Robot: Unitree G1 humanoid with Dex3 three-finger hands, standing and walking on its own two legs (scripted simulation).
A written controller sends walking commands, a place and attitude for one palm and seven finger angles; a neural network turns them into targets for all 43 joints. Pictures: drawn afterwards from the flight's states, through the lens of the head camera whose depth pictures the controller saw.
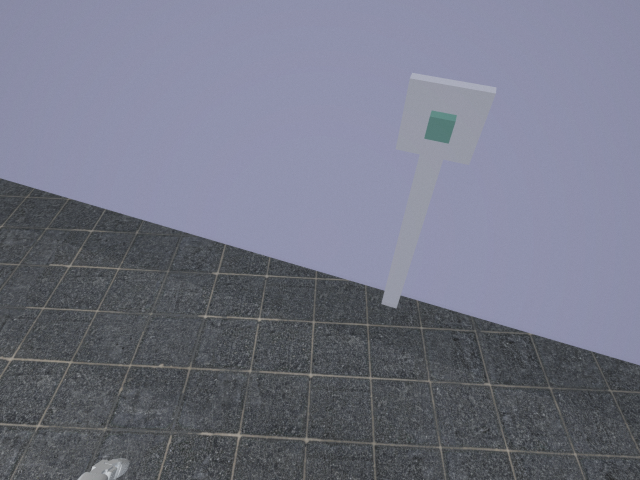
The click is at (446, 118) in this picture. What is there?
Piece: button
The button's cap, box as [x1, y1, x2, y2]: [424, 111, 456, 143]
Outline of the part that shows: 431,111 424,138 448,143 456,115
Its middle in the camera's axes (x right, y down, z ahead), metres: +0.27 -0.25 +0.87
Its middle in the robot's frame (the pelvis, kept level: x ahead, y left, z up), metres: +0.84 -0.23 +0.02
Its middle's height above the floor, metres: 0.79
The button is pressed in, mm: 0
